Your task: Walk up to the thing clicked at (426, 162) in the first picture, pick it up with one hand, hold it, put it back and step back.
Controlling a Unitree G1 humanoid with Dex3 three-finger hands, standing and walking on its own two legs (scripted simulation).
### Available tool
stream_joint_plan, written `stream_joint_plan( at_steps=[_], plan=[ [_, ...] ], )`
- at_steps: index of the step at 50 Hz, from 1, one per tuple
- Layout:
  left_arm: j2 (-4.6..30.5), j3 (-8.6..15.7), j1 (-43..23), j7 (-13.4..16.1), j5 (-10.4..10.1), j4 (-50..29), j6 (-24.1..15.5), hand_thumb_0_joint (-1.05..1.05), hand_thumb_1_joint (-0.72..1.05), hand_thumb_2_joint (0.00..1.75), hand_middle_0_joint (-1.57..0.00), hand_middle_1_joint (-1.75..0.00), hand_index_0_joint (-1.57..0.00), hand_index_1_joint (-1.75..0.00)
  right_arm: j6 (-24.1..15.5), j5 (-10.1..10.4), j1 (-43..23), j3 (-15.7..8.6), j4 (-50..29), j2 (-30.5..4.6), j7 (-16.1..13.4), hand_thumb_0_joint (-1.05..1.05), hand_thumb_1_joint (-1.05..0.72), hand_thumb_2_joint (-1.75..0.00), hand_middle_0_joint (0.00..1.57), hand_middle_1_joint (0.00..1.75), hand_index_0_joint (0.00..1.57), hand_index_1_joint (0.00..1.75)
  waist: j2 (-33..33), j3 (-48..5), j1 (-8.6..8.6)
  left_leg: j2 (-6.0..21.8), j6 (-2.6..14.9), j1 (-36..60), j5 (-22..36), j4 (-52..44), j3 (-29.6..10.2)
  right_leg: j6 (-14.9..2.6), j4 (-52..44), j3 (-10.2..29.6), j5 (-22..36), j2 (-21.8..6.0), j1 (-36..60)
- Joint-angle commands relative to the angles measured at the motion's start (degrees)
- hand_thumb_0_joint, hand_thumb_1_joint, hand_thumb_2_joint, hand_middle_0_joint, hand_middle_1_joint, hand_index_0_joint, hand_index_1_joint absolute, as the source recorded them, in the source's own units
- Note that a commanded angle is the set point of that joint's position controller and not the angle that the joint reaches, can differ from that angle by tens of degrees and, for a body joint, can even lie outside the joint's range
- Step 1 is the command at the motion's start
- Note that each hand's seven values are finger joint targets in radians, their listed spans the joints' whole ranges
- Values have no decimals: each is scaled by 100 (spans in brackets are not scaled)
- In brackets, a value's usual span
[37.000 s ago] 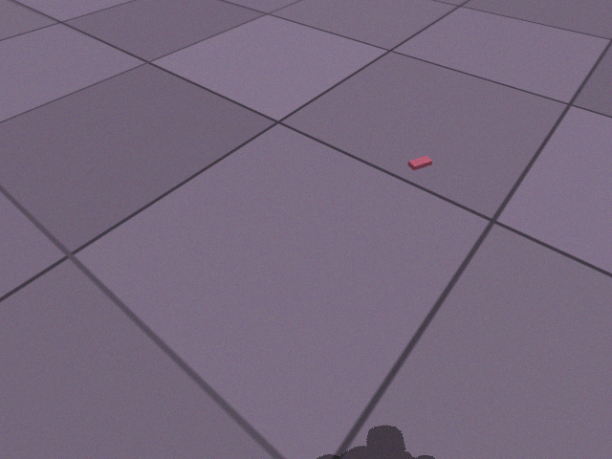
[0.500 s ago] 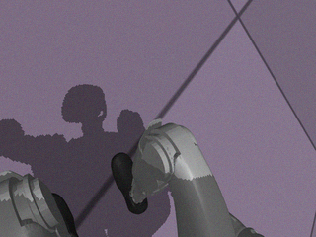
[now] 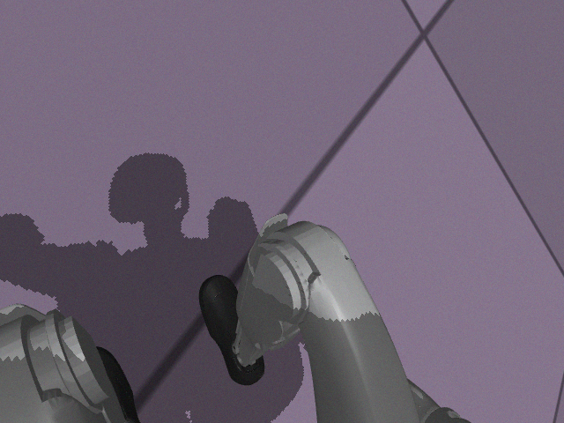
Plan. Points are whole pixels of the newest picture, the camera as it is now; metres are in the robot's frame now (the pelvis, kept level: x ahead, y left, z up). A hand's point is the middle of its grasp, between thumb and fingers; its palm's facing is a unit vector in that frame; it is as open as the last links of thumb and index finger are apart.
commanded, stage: settle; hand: left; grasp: from above
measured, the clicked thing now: out of the picture +0.46 +0.37 -0.29
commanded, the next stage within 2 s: lift in 1.02 s
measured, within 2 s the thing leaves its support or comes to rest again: leaves its support in 0.32 s
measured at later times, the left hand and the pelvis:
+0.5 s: hand out of the picture +0.45 +0.38 -0.22, palm faces -0.43 -0.14 -0.89, open 7.8 cm; pelvis +0.00 +0.00 +0.00, yaw +1 degrees
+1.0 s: hand out of the picture +0.44 +0.38 -0.14, palm faces -0.45 -0.09 -0.89, open 7.8 cm; pelvis +0.00 +0.00 +0.03, yaw +5 degrees
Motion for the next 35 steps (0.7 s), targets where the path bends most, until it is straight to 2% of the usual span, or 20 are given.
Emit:
stream_joint_plan(
  at_steps=[1,3,5,8,11,12,14,17,18,19,21,22,24,26,27,30,31,32,34,35],
  plan=[
    [1300,45,-1223,178,-172,-654,-29,0,72,22,-101,-27,-104,-24,80,50,1190,-574,141,-1973,-17,0,-89,-90,20,30,20,30,3408,-3566,-342,148,-518,3120,1788,-1579,-144,-32,-904,-19,1221,359,1809],
    [1428,80,-1322,185,-178,-773,-61,0,74,24,-103,-28,-105,-25,85,51,1195,-570,119,-1972,-25,0,-89,-90,20,30,20,30,3649,-3830,-277,154,-543,3390,1883,-1622,-174,-47,-867,11,1247,351,1880],
    [1284,-5,-1198,137,-176,-636,-39,0,67,20,-102,-29,-106,-25,69,42,1205,-557,81,-1944,1,0,-90,-90,20,30,20,30,3454,-3545,-320,136,-510,3120,1631,-1618,-119,-29,-896,13,1137,360,1836],
    [1603,216,-1295,147,-169,-955,-27,0,67,21,-104,-25,-107,-22,106,73,1244,-581,107,-1932,-33,0,-90,-90,20,30,20,30,3676,-3945,-180,126,-501,3258,1761,-1625,-47,-51,-928,86,1279,359,2078],
    [1405,175,-1248,89,-185,-873,7,0,69,21,-105,-23,-108,-21,108,45,1265,-594,84,-1929,0,0,-90,-90,20,30,20,30,3543,-3744,-307,126,-513,3214,1939,-1534,-63,-44,-897,56,1339,340,1909],
    [1504,228,-1323,79,-225,-1047,1,0,69,21,-106,-23,-108,-20,106,57,1289,-608,91,-1940,4,0,-90,-90,20,30,20,30,3583,-3766,-287,116,-501,3193,1897,-1542,-25,-46,-955,76,1315,342,1971],
    [1917,511,-1349,77,-152,-1497,-4,0,70,23,-108,-21,-110,-19,152,94,1323,-708,95,-1977,-33,0,-90,-90,20,30,20,30,3923,-4241,-49,118,-547,3458,2025,-1624,-10,-91,-955,106,1369,333,2128],
    [1666,522,-1077,-13,-169,-1423,56,0,73,23,-109,-22,-111,-20,215,97,1357,-823,64,-1930,-4,0,-90,-90,20,30,20,30,3997,-4183,2,117,-573,3513,1995,-1702,-31,-111,-901,76,1254,341,1943],
    [1586,528,-1121,-55,-148,-1402,80,0,74,23,-110,-22,-112,-20,221,103,1423,-852,54,-1931,7,0,-90,-90,20,30,20,30,3948,-4033,-80,117,-584,3499,1986,-1713,-78,-118,-875,69,1204,314,1728],
    [1676,590,-1172,-81,-204,-1631,86,0,75,24,-110,-23,-112,-21,229,134,1404,-898,78,-1886,4,0,-90,-90,20,30,20,30,4045,-4233,28,96,-546,3464,1892,-1731,25,-105,-931,123,1211,340,1923],
    [1578,632,-1162,-195,-190,-1774,139,0,75,23,-110,-21,-112,-19,260,151,1542,-970,109,-1877,13,0,-90,-90,20,30,20,30,3959,-4200,-29,79,-536,3400,1918,-1712,67,-110,-957,154,1237,309,1881],
    [1671,712,-1095,-232,-231,-1913,140,0,74,24,-110,-22,-112,-20,287,177,1500,-1015,83,-1879,2,0,-90,-90,20,30,20,30,3934,-4314,77,54,-510,3296,1823,-1717,108,-128,-990,173,1226,316,1995],
    [1429,682,-1015,-400,-279,-1961,192,0,76,24,-112,-20,-113,-18,320,218,1591,-1104,129,-1854,9,0,-90,-90,20,30,20,30,3787,-4175,60,35,-502,3215,1808,-1709,136,-147,-1039,198,1166,283,1819],
    [1071,535,-885,-579,-401,-2285,199,0,76,22,-111,-19,-113,-18,366,282,1623,-1309,109,-1922,-10,0,-90,-90,20,30,20,30,3879,-4399,111,12,-504,3350,1822,-1780,154,-168,-1069,204,1154,292,1841],
    [1099,562,-837,-680,-444,-2295,222,0,75,20,-110,-19,-112,-17,388,321,1646,-1294,148,-1806,-3,0,-90,-90,20,30,20,30,3714,-4453,189,2,-465,3263,1839,-1747,207,-154,-1121,241,1185,286,1897],
    [786,442,-757,-944,-541,-2474,228,0,77,21,-113,-18,-114,-17,510,403,1728,-1424,159,-1774,-30,0,-90,-90,20,30,20,30,3482,-4481,188,-43,-430,3064,1747,-1822,248,-168,-1191,270,1159,264,1935],
    [811,463,-712,-1010,-554,-2596,228,0,79,21,-113,-18,-115,-16,541,426,1761,-1492,188,-1759,-43,0,-90,-90,20,30,20,30,3486,-4591,294,-48,-424,3167,1733,-1879,270,-161,-1206,295,1122,267,1942],
    [596,309,-725,-1088,-567,-2670,225,0,80,21,-115,-17,-117,-15,572,450,1769,-1597,145,-1860,-58,0,-90,-90,20,30,20,30,3512,-4595,299,-55,-452,3289,1753,-1942,235,-178,-1185,289,1083,256,1791],
    [612,368,-851,-1183,-563,-2854,193,0,85,18,-116,-17,-119,-14,645,479,1821,-1618,162,-1795,-72,0,-90,-90,20,30,20,30,3576,-4656,308,-70,-474,3426,1830,-2013,185,-186,-1191,280,1098,226,1681],
    [621,354,-917,-1199,-587,-2898,180,0,84,22,-119,-15,-120,-14,694,523,1810,-1608,143,-1705,-89,0,-90,-90,20,30,20,30,3409,-4730,375,-88,-435,3293,1584,-2085,201,-190,-1190,294,982,242,1782]
  ],
)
